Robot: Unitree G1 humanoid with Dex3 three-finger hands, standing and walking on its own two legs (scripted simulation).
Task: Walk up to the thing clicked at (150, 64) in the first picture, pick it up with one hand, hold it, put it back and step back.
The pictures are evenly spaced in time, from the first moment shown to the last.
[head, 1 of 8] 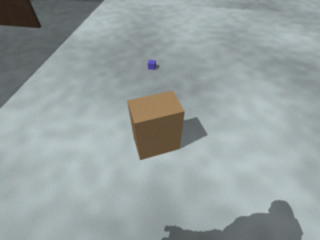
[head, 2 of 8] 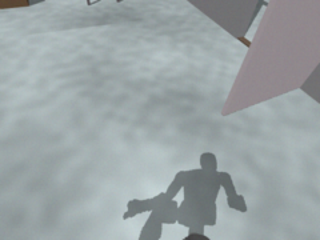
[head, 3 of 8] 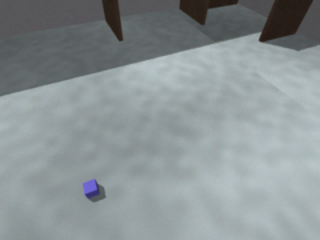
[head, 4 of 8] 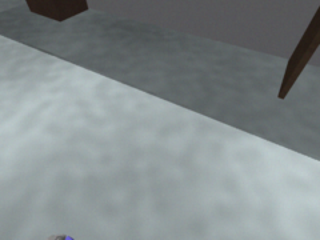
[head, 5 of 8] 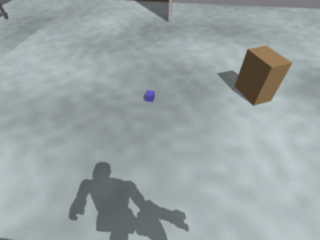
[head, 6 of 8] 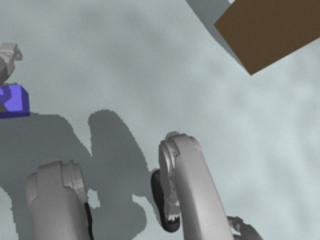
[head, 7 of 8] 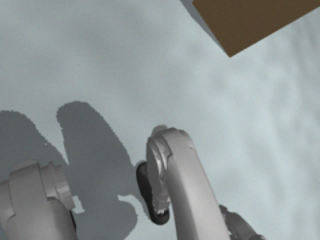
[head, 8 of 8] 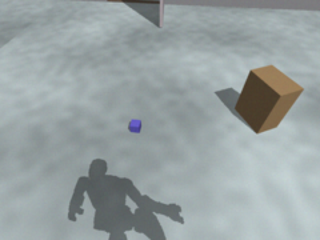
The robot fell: no
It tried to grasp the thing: yes
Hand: left
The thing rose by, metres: 0.67
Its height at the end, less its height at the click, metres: +0.00
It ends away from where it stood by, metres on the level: 0.02
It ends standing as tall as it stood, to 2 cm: yes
